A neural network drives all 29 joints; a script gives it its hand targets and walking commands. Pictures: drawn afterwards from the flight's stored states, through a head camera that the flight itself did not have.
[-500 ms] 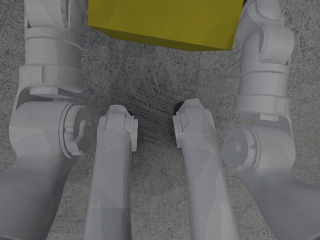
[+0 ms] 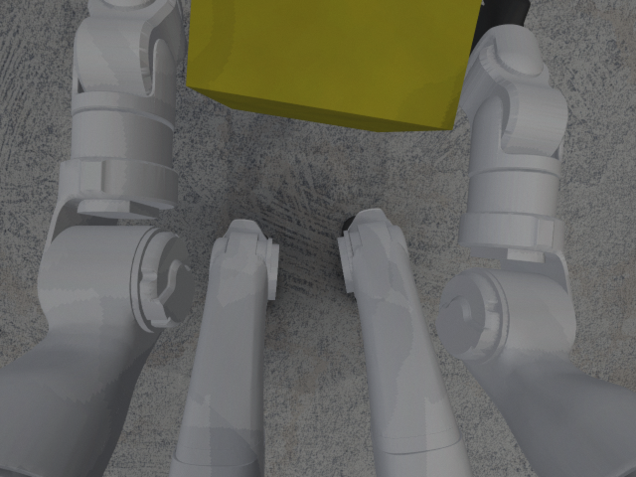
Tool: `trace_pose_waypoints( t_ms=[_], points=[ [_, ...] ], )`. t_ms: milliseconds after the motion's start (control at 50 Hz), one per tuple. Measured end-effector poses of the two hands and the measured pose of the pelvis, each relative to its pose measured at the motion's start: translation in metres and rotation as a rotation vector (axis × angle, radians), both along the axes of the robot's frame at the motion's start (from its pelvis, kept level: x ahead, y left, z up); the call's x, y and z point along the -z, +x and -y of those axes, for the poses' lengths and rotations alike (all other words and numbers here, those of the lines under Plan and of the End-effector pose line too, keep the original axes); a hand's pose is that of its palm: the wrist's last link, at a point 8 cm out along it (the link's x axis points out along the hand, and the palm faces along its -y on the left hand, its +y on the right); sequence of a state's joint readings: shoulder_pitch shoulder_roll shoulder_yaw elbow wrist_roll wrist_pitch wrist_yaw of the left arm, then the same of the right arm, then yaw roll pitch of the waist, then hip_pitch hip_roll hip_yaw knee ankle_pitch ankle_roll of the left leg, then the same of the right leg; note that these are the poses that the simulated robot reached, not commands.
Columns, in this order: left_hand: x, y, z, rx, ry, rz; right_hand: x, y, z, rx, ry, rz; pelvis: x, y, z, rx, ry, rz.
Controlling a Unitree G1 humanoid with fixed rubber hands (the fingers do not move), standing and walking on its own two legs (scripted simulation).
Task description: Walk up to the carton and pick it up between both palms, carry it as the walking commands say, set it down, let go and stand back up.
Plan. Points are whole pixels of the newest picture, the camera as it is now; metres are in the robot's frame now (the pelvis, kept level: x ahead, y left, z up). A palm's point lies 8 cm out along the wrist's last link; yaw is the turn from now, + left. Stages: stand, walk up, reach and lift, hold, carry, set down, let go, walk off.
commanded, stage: reach and lift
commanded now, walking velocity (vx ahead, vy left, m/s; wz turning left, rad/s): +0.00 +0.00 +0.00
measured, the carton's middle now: (327, 13) +0.55 -0.04 -0.15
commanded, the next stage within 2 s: none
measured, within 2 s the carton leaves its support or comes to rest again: neither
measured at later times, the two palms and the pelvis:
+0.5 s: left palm out of the picture +0.54 +0.11 -0.01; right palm (537, 29) +0.48 -0.18 -0.03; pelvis +0.01 +0.00 +0.06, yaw +0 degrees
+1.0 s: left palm out of the picture +0.51 +0.11 +0.06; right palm (609, 29) +0.46 -0.18 +0.05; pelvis +0.02 +0.01 +0.12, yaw +0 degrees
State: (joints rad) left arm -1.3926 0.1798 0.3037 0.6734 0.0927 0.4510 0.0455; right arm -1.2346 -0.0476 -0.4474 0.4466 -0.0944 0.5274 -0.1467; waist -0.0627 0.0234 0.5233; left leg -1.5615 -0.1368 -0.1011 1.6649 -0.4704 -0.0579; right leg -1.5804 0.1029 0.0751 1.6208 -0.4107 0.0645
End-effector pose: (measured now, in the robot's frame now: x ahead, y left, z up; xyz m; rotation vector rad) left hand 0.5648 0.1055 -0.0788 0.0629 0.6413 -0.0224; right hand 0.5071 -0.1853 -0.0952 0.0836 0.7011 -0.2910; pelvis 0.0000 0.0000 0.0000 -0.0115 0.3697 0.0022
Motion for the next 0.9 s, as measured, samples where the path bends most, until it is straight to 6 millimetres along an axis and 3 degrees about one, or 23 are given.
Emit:
trace_pose_waypoints(
  t_ms=[900],
  points=[
    [-0.122, -0.048, -0.005, -0.001, 0.009, 0.000, -0.126, -0.043, -0.004, -0.014, -0.015, -0.002, -0.104, 0.014, -0.006, 0.002, 0.003, 0.168]
  ],
)
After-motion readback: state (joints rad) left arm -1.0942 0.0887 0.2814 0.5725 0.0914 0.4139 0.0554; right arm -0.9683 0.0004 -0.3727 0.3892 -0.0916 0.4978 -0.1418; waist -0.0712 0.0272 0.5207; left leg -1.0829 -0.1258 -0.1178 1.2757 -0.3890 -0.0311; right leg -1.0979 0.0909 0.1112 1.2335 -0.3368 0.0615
